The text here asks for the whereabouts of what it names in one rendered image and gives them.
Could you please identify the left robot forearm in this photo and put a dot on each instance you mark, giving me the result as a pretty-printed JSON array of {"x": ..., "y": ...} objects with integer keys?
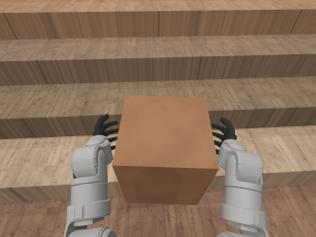
[{"x": 89, "y": 201}]

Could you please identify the left robot hand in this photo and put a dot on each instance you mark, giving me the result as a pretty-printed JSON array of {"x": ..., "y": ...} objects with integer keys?
[{"x": 100, "y": 128}]

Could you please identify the right robot hand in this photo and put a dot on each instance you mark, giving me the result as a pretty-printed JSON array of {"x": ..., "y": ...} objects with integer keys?
[{"x": 228, "y": 132}]

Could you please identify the left robot upper arm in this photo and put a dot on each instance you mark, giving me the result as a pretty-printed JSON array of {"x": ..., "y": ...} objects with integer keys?
[{"x": 94, "y": 232}]

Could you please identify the right robot forearm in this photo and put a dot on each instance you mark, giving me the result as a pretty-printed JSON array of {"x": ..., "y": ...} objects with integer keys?
[{"x": 243, "y": 198}]

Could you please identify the carton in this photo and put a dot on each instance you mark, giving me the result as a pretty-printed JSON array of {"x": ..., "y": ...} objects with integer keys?
[{"x": 165, "y": 151}]

